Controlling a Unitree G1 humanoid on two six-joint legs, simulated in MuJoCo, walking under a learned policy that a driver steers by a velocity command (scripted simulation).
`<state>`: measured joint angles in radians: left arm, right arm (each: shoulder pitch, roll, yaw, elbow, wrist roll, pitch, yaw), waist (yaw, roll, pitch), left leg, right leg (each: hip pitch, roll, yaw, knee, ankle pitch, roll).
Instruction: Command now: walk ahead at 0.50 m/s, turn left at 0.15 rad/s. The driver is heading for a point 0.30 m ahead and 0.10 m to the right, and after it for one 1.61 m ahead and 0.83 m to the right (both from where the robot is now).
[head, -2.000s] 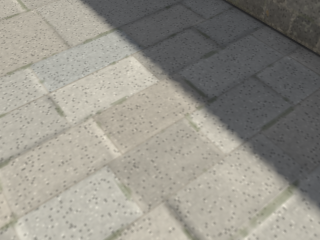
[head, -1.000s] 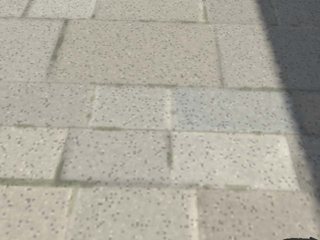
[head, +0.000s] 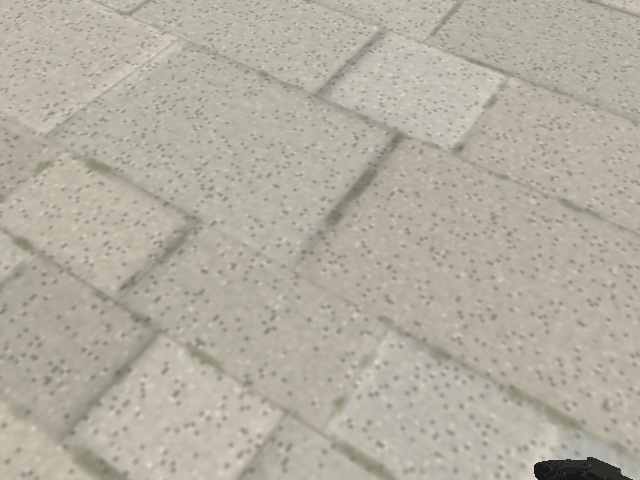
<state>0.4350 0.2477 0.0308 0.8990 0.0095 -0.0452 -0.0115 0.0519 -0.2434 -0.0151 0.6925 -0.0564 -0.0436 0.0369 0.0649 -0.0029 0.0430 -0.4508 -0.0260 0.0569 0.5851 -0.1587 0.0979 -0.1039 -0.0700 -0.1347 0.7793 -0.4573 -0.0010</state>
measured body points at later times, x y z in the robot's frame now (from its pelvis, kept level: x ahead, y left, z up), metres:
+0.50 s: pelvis +0.22 -0.02 +0.00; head +0.26 -0.03 +0.44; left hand +0.40 +0.21 -0.12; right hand +0.22 -0.28 -0.15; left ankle +0.10 +0.08 -0.67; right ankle +0.31 -0.09 -0.72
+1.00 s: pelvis +0.28 +0.02 +0.01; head +0.31 +0.02 +0.46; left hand +0.49 +0.22 -0.11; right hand +0.26 -0.28 -0.09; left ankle +0.33 +0.11 -0.72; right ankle +0.30 -0.09 -0.71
